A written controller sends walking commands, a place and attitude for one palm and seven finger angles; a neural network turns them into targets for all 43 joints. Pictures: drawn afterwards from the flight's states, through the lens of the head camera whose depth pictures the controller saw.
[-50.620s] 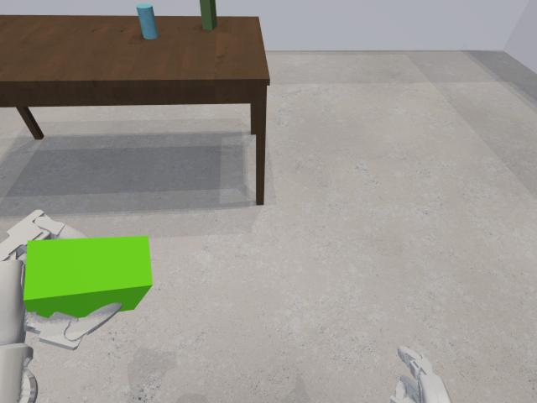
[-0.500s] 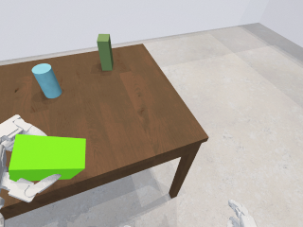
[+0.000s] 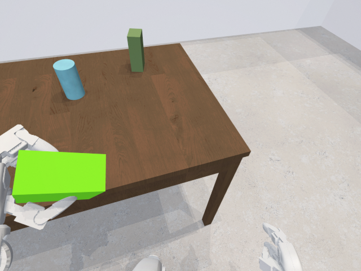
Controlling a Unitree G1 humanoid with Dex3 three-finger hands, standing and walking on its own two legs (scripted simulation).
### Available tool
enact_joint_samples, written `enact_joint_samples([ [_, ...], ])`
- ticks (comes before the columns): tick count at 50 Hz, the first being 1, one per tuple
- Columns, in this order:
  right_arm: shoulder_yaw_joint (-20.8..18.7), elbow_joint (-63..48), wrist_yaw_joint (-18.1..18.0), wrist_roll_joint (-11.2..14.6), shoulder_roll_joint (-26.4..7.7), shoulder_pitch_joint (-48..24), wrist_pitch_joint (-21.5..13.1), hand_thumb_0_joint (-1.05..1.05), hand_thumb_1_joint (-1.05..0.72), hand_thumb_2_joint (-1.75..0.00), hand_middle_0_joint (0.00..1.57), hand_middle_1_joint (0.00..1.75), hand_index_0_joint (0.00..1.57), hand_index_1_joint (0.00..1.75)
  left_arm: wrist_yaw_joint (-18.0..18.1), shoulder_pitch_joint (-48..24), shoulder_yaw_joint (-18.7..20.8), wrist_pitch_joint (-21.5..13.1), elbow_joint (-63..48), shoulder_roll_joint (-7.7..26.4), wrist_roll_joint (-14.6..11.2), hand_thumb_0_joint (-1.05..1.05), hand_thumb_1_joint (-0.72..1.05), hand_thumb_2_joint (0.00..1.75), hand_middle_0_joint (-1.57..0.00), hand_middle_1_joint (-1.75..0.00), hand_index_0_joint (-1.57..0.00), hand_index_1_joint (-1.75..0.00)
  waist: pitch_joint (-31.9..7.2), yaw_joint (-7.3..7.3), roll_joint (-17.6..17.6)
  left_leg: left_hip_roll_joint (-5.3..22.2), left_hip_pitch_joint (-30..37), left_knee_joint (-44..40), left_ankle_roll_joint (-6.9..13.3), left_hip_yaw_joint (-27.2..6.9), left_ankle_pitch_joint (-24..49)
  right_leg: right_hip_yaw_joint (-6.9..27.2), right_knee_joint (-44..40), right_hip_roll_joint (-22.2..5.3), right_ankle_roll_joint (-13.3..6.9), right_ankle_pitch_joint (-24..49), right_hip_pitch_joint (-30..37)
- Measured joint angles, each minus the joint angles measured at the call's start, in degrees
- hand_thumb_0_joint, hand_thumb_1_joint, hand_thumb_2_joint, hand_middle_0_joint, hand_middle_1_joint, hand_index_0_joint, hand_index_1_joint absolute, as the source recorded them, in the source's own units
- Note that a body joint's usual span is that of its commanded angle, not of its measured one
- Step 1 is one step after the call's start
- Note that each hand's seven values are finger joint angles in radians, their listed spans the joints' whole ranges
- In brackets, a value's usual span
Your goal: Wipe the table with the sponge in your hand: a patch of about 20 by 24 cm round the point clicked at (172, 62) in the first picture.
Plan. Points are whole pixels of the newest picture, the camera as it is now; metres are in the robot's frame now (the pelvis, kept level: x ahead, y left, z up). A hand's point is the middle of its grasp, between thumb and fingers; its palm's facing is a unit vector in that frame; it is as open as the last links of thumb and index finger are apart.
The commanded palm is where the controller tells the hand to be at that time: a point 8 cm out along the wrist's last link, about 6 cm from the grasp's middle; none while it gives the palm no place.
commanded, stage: step back with the hand held close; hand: left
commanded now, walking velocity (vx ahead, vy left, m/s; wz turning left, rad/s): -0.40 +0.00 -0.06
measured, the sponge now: (72, 179) +0.23 +0.21 +0.15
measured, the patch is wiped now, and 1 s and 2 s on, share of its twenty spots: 1.00 1.00 1.00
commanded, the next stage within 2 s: stop stepping back and stand still in 0.36 s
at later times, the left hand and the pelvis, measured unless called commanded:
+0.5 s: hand out of the picture +0.07 +0.19 +0.18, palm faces +0.32 -0.84 -0.43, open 10.0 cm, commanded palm +0.02 +0.25 +0.20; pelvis -0.14 -0.03 +0.00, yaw +0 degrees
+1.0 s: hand out of the picture -0.09 +0.18 +0.17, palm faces +0.45 -0.81 -0.38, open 10.0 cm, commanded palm -0.15 +0.21 +0.20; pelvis -0.29 -0.07 -0.01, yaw +3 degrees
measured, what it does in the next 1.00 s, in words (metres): walks backwards: left foot, then right foot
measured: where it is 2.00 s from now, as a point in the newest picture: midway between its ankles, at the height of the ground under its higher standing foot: outside the picture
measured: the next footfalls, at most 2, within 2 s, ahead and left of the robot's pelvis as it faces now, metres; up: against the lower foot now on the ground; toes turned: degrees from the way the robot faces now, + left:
left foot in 0.16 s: +0.03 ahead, +0.14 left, +0.00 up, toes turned +2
right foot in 0.42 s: -0.04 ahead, -0.11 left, +0.00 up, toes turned +0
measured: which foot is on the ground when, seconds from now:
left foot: up 0.00-0.14, down 0.16-0.46, up 0.48-0.70, down 0.72-0.94, up 0.96-1.00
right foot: down 0.00-0.18, up 0.20-0.40, down 0.42-0.74, up 0.76-0.92, down 0.94-1.00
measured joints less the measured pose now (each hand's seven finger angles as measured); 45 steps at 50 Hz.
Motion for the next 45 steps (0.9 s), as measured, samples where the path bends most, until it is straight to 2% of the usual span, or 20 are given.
enact_joint_samples([
  [4,-0.1,1.4,-0.2,0.2,1.0,0.7,2.6,0.01,-0.90,-0.90,0.21,0.30,0.21,0.30,0.0,2.0,-2.3,-0.4,-2.7,0.2,-0.3,-0.01,-0.50,1.04,-0.74,-1.33,-0.76,-1.34,-1.1,-0.49,-4.1,-1.9,-1.0,13.9,-1.2,2.0,-10.0,0.8,-0.8,-2.7,-0.1,1.0,-1.1],
  [6,0.2,1.2,-0.6,0.1,1.2,0.5,3.6,0.01,-0.90,-0.90,0.21,0.30,0.21,0.30,-0.1,2.4,-2.1,-0.7,-3.3,0.9,-0.1,-0.01,-0.50,1.04,-0.74,-1.33,-0.76,-1.34,-1.6,-1.31,-6.0,-1.4,2.2,9.9,-1.2,3.3,-9.4,1.2,-0.7,-4.2,0.4,1.7,-2.5],
  [8,-0.1,-0.1,-0.9,0.3,0.5,0.3,3.8,0.01,-0.90,-0.90,0.21,0.30,0.21,0.30,0.2,2.6,-1.3,-0.9,-3.7,1.9,-0.3,-0.01,-0.50,1.04,-0.74,-1.33,-0.76,-1.34,-1.8,-2.27,-6.0,0.2,7.1,-0.7,-0.4,3.7,-0.7,0.9,1.1,-5.0,1.1,1.7,-5.0],
  [9,-0.6,-0.6,-1.1,0.4,0.2,0.0,3.4,0.01,-0.90,-0.90,0.21,0.30,0.21,0.30,0.3,2.3,-0.7,-1.0,-3.9,2.5,-0.5,-0.01,-0.50,1.04,-0.74,-1.33,-0.76,-1.34,-1.7,-2.71,-5.7,0.5,7.9,-3.5,-1.1,3.7,-1.0,0.6,2.9,-5.2,1.5,1.3,-6.7],
  [11,-1.7,0.0,-0.9,0.4,1.2,-1.9,2.8,0.01,-0.90,-0.90,0.20,0.30,0.21,0.30,0.7,1.6,1.3,-1.2,-2.5,3.8,-0.8,-0.01,-0.50,1.04,-0.74,-1.33,-0.76,-1.34,0.0,-2.03,-7.4,-0.5,7.5,-3.5,-1.3,5.5,-2.0,2.8,9.0,-5.5,2.0,-5.2,-9.7],
  [13,-1.9,0.1,-0.3,-0.1,1.9,-2.7,1.7,0.01,-0.91,-0.90,0.20,0.30,0.21,0.30,0.9,1.7,2.4,0.1,-1.3,3.6,-0.8,-0.01,-0.50,1.04,-0.74,-1.33,-0.76,-1.34,1.3,-1.41,-7.3,-0.1,7.9,-4.3,-1.1,6.5,-1.0,3.6,14.1,-4.3,2.5,-9.5,-11.3],
  [16,-1.5,-0.3,0.9,0.1,2.4,-2.2,0.1,0.01,-0.91,-0.90,0.20,0.30,0.21,0.30,1.1,1.9,2.1,2.2,-1.1,2.1,-0.6,-0.01,-0.50,1.04,-0.74,-1.34,-0.76,-1.34,2.3,-0.53,-6.0,1.2,8.6,-6.3,-1.4,7.1,1.6,2.9,13.8,-3.7,2.8,-8.4,-9.7],
  [20,-0.5,-0.9,1.3,0.2,2.2,-0.6,-0.9,0.01,-0.90,-0.90,0.20,0.30,0.21,0.30,0.6,1.7,0.3,2.7,-2.1,0.6,-0.4,-0.01,-0.50,1.04,-0.74,-1.34,-0.75,-1.34,2.2,0.28,-3.8,2.9,6.4,-5.6,-2.6,6.2,3.7,1.9,6.8,-3.7,3.0,-3.5,-3.6],
  [22,-0.3,-0.8,1.2,0.3,1.3,-0.7,-1.0,0.01,-0.90,-0.90,0.21,0.30,0.21,0.30,0.1,0.5,-0.4,2.0,-1.9,-0.3,0.0,-0.01,-0.50,1.04,-0.74,-1.34,-0.75,-1.34,3.1,0.52,-0.7,5.0,4.3,-2.9,-2.8,4.4,3.6,0.1,3.7,-1.7,0.6,0.2,-2.2],
  [24,-0.9,0.0,1.0,0.8,0.8,-0.5,-0.9,0.01,-0.90,-0.90,0.21,0.30,0.21,0.30,-0.3,-0.6,-1.6,1.3,-1.7,-0.7,0.1,-0.01,-0.50,1.04,-0.74,-1.34,-0.75,-1.34,3.9,-0.05,1.3,5.3,1.2,3.4,-2.4,1.8,-4.2,-2.1,2.6,-0.5,-1.5,1.6,-2.1],
  [26,-1.4,1.4,0.7,1.2,0.9,-0.1,0.0,0.01,-0.90,-0.90,0.21,0.30,0.21,0.30,-0.4,0.2,-2.1,0.8,-1.8,-0.4,-0.4,-0.01,-0.50,1.04,-0.74,-1.34,-0.76,-1.34,3.0,-0.06,-0.6,1.8,-2.3,17.4,-2.7,1.2,-9.6,-1.9,2.9,-1.8,-2.4,2.5,-3.6],
  [28,-1.2,2.2,0.1,1.1,1.1,0.3,1.4,0.01,-0.90,-0.90,0.21,0.30,0.21,0.30,-0.4,2.6,-1.5,1.2,-1.9,-0.3,-0.9,-0.01,-0.50,1.04,-0.74,-1.33,-0.76,-1.34,1.1,-0.68,-3.1,-0.6,-3.2,28.3,-2.5,2.5,-9.1,-0.8,2.7,-3.0,-2.6,3.8,-5.3],
  [30,-1.0,2.7,-0.5,1.1,1.1,1.1,2.0,0.01,-0.90,-0.90,0.21,0.30,0.21,0.30,-0.3,3.9,-1.1,2.1,-0.8,0.3,-1.1,-0.01,-0.50,1.04,-0.74,-1.33,-0.76,-1.34,-1.4,-1.69,-4.9,-1.3,-1.0,30.8,-2.0,4.2,-8.3,-0.2,1.9,-4.1,-2.5,5.4,-7.0],
  [33,-0.8,3.0,-1.4,0.9,0.2,2.8,1.3,0.01,-0.91,-0.90,0.21,0.30,0.21,0.30,-0.2,3.0,-1.0,3.3,1.1,1.5,-1.1,-0.01,-0.50,1.04,-0.74,-1.33,-0.76,-1.34,-4.6,-2.81,-6.7,-0.9,7.2,19.5,0.0,5.6,-11.5,-0.7,1.1,-5.5,-2.3,7.6,-9.8],
  [36,-1.3,2.2,-1.9,0.8,-2.0,4.1,-0.2,0.01,-0.91,-0.90,0.20,0.30,0.21,0.30,0.0,1.8,-0.6,3.3,0.3,1.9,-1.2,-0.01,-0.50,1.04,-0.74,-1.33,-0.76,-1.34,-5.9,-3.66,-6.5,0.1,18.2,-1.3,2.5,5.5,-13.1,-2.2,2.3,-6.1,-2.0,9.1,-13.5],
  [37,-1.6,2.4,-2.1,0.7,-2.0,3.9,-0.7,0.01,-0.91,-0.90,0.20,0.30,0.21,0.30,0.0,1.5,-0.2,2.9,0.1,2.3,-1.3,-0.01,-0.50,1.04,-0.74,-1.33,-0.76,-1.34,-5.4,-3.66,-7.5,-0.4,20.1,-5.6,0.9,6.0,-15.5,-1.8,3.9,-6.7,-1.6,8.4,-14.6],
  [39,-1.9,3.0,-2.2,0.9,-1.2,4.0,-1.2,0.01,-0.91,-0.90,0.20,0.30,0.20,0.30,0.2,2.2,0.7,2.5,1.0,2.2,-1.1,-0.01,-0.50,1.04,-0.74,-1.33,-0.76,-1.34,-4.3,-2.53,-9.7,-1.6,22.2,-7.1,-1.7,7.7,-12.4,0.5,11.4,-6.6,0.6,-0.1,-15.1],
  [42,-2.7,3.7,-1.5,1.7,-0.7,7.2,-3.8,0.01,-0.91,-0.90,0.20,0.30,0.20,0.30,-0.3,1.8,0.2,1.4,4.9,1.0,-0.4,-0.01,-0.50,1.04,-0.74,-1.33,-0.76,-1.34,-6.5,-2.49,-6.9,-0.6,22.5,-8.3,-1.5,6.5,-8.8,0.8,31.6,-5.0,1.6,-5.6,-16.8],
  [43,-2.6,4.2,-1.2,2.0,-0.7,8.1,-4.2,0.01,-0.91,-0.90,0.20,0.30,0.20,0.30,-0.5,1.2,0.0,0.9,6.5,0.6,-0.5,-0.01,-0.50,1.04,-0.74,-1.33,-0.76,-1.34,-7.1,-2.20,-5.7,0.1,22.2,-8.7,-1.7,5.9,-8.1,0.3,32.5,-4.9,1.6,-6.2,-15.8],
  [45,-2.1,4.8,-1.1,2.1,-0.8,9.1,-4.1,0.01,-0.91,-0.90,0.20,0.30,0.20,0.30,-1.1,-0.4,0.0,0.5,8.7,-0.3,-0.9,-0.01,-0.50,1.04,-0.74,-1.33,-0.76,-1.34,-7.0,-1.38,-3.3,1.7,20.9,-7.4,-1.9,4.7,-8.0,-1.1,24.3,-5.2,1.8,-6.2,-10.5],
])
